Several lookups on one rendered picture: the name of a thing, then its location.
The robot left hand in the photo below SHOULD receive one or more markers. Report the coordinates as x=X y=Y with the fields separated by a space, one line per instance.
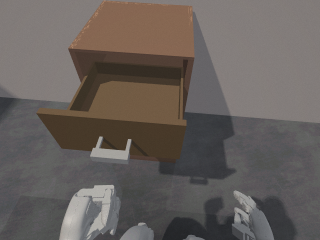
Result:
x=98 y=204

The left robot shin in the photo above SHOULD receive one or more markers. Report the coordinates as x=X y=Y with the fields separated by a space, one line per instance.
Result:
x=142 y=224

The robot left thigh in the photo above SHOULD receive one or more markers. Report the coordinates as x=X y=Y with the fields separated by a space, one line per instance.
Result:
x=138 y=232

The robot right hand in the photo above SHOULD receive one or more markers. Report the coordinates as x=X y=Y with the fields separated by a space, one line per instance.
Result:
x=255 y=224

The cabinet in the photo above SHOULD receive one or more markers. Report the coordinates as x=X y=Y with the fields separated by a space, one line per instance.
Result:
x=138 y=33

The drawer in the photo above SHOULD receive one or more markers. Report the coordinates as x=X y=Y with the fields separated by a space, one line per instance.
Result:
x=120 y=101

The handle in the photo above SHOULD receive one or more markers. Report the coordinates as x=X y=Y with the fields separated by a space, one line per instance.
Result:
x=99 y=154

